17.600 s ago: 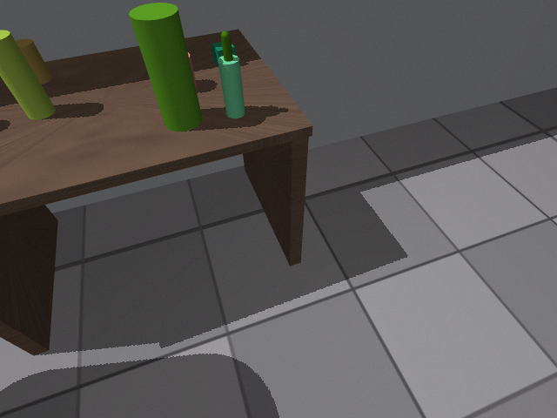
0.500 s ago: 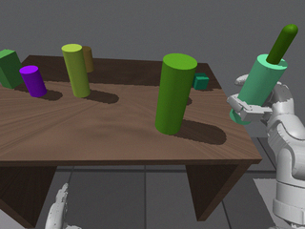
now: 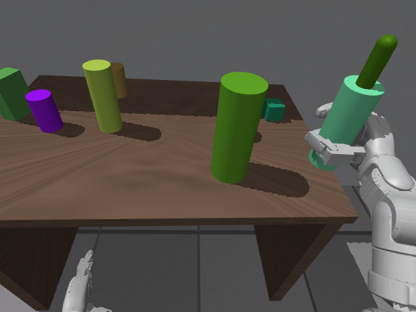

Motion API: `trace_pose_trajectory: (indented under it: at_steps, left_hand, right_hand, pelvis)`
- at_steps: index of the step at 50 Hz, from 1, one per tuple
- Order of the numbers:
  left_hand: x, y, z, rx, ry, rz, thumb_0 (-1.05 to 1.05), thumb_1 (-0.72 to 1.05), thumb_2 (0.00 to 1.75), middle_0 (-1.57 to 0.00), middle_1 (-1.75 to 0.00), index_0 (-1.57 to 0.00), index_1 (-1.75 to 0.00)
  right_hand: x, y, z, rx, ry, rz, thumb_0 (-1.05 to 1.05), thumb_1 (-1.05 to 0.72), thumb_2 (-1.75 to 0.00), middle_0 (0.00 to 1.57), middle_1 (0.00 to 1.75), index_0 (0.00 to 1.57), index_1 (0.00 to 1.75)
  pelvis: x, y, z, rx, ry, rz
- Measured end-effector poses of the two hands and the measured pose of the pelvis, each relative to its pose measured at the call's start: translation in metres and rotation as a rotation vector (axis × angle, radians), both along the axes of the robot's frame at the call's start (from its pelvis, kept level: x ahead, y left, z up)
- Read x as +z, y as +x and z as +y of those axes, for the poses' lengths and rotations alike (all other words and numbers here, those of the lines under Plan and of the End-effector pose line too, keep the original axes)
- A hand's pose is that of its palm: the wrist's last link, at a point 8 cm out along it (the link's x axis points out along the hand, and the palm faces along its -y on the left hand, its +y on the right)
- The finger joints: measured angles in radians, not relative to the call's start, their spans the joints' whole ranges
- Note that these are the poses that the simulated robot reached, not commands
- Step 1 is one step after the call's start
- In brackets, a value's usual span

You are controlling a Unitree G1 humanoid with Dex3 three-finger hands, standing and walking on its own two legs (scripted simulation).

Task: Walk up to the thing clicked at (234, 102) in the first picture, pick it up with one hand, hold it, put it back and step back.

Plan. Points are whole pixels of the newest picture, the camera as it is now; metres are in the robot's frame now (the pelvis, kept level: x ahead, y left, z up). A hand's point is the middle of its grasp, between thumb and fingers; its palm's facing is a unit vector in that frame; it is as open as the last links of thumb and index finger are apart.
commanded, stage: hold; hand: right
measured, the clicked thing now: (349, 110) +0.33 -0.17 +0.28
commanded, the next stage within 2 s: crouch in 0.50 s
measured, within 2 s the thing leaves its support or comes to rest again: neither
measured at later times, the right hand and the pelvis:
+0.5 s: hand (332, 136) +0.33 -0.16 +0.24, palm faces +0.08 +1.00 -0.03, open 7.1 cm; pelvis -0.01 +0.00 +0.00, yaw +0 degrees
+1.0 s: hand (314, 142) +0.37 -0.17 +0.19, palm faces +0.10 +1.00 -0.01, open 7.1 cm; pelvis -0.01 +0.00 +0.00, yaw +0 degrees
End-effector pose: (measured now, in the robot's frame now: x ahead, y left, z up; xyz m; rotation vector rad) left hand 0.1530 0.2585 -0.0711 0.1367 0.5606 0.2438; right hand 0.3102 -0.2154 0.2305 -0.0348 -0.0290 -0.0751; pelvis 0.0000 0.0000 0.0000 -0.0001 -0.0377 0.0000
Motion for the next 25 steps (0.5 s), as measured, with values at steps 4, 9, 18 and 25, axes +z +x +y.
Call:
trace_pose_trajectory:
  at_steps: [4,9,18,25]
  left_hand:
    - [0.003,0.001,0.0,0.003,0.004,-0.013,-0.02,-0.54,0.04,-0.06,-0.05,-0.06,-0.05]
    - [0.003,-0.003,0.0,0.004,-0.001,-0.016,-0.02,-0.54,0.04,-0.06,-0.05,-0.06,-0.05]
    - [-0.001,-0.008,0.0,-0.005,-0.01,0.0,-0.02,-0.54,0.04,-0.06,-0.05,-0.06,-0.05]
    - [0.003,-0.008,0.005,-0.002,0.002,-0.02,-0.02,-0.54,0.04,-0.06,-0.05,-0.06,-0.05]
  right_hand:
    - [-0.002,0.003,0.0,0.004,-0.003,0.007,-0.01,0.07,-1.14,0.88,1.09,0.91,1.1]
    - [0.001,0.001,-0.002,-0.004,-0.002,-0.002,-0.01,0.07,-1.14,0.88,1.09,0.91,1.1]
    - [0.008,-0.004,0.001,0.002,-0.01,-0.015,-0.01,0.07,-1.14,0.88,1.09,0.91,1.1]
    - [0.007,-0.004,0.0,-0.003,-0.002,-0.008,-0.01,0.07,-1.14,0.88,1.09,0.91,1.1]
  pelvis:
    - [0.0,-0.001,0.0,0.001,-0.001,0.001]
    - [0.0,-0.002,0.0,0.005,0.0,0.001]
    - [0.0,-0.007,0.001,0.0,-0.002,-0.008]
    - [0.0,-0.009,0.003,-0.001,-0.004,-0.003]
